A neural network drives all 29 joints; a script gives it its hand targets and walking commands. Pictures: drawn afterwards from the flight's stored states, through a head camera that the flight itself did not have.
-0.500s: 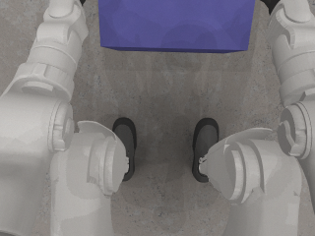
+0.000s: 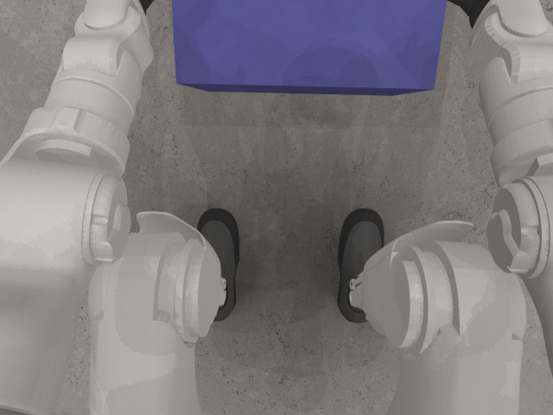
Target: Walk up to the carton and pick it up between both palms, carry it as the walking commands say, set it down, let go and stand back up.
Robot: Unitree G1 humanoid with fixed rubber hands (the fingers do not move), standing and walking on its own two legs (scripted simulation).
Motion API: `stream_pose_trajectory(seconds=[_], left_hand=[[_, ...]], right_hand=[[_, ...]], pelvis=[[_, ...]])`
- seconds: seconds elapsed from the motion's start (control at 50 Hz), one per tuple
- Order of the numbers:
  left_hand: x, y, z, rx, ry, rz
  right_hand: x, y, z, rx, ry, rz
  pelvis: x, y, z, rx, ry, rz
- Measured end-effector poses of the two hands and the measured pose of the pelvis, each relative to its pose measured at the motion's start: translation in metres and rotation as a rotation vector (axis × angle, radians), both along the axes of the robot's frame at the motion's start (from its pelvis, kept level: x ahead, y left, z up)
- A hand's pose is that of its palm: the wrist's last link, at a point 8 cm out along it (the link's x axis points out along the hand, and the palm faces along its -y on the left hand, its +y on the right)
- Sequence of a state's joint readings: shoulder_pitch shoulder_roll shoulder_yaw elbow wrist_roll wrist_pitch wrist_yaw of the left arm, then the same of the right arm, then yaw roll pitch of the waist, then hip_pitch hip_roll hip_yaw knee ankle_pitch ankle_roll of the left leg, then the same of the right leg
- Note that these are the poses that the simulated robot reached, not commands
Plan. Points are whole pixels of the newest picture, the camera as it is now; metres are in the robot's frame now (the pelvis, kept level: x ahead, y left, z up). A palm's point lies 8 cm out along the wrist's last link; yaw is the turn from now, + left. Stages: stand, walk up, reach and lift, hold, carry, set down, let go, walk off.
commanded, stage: reach and lift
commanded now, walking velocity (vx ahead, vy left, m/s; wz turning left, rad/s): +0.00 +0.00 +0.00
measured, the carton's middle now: out of the picture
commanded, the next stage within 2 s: none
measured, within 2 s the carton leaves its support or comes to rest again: leaves its support in 0.34 s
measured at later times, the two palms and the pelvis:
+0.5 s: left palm out of the picture +0.54 +0.16 -0.15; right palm out of the picture +0.53 -0.21 -0.15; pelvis +0.00 +0.00 +0.01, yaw +0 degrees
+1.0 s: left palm out of the picture +0.54 +0.17 -0.09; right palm out of the picture +0.54 -0.21 -0.09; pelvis +0.00 +0.00 +0.04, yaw +0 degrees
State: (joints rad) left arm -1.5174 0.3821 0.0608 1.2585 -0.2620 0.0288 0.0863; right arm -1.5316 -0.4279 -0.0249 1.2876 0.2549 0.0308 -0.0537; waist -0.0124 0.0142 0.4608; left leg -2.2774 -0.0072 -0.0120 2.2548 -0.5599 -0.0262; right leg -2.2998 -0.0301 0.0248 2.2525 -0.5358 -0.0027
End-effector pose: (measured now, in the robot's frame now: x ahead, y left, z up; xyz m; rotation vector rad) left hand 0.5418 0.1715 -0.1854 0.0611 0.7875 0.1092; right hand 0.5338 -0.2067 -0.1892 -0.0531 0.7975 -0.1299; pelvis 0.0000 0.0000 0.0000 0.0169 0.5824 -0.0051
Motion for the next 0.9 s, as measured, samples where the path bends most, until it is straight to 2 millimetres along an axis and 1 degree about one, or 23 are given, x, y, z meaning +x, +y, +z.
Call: stream_pose_trajectory(seconds=[0.22, 0.34, 0.4, 0.54, 0.62, 0.7, 0.9], left_hand=[[0.001, 0.0, 0.002, 0.003, 0.01, -0.013], [-0.002, -0.003, 0.008, 0.02, 0.015, -0.014], [-0.004, -0.005, 0.016, 0.022, 0.003, -0.006], [-0.001, -0.009, 0.045, 0.023, -0.035, 0.001], [0.001, -0.01, 0.06, 0.021, -0.045, 0.001], [0.0, -0.01, 0.068, 0.02, -0.046, 0.0], [-0.001, -0.006, 0.085, 0.023, -0.052, 0.008]], right_hand=[[0.001, -0.001, 0.002, 0.0, 0.014, 0.004], [-0.005, -0.001, 0.008, -0.02, 0.019, -0.003], [-0.006, -0.002, 0.017, -0.028, 0.007, -0.01], [0.0, -0.005, 0.05, -0.037, -0.031, -0.025], [0.002, -0.007, 0.065, -0.038, -0.042, -0.023], [0.002, -0.007, 0.074, -0.038, -0.044, -0.016], [0.002, -0.004, 0.087, -0.029, -0.049, -0.009]], pelvis=[[0.004, 0.0, -0.002, -0.002, 0.007, 0.001], [0.004, 0.001, -0.001, -0.004, 0.012, 0.001], [0.002, 0.001, 0.001, -0.004, 0.013, 0.001], [-0.005, 0.0, 0.008, -0.001, 0.024, -0.003], [-0.008, 0.0, 0.013, 0.002, 0.038, -0.005], [-0.009, 0.0, 0.018, 0.004, 0.058, -0.006], [-0.003, -0.001, 0.031, 0.009, 0.112, -0.006]])
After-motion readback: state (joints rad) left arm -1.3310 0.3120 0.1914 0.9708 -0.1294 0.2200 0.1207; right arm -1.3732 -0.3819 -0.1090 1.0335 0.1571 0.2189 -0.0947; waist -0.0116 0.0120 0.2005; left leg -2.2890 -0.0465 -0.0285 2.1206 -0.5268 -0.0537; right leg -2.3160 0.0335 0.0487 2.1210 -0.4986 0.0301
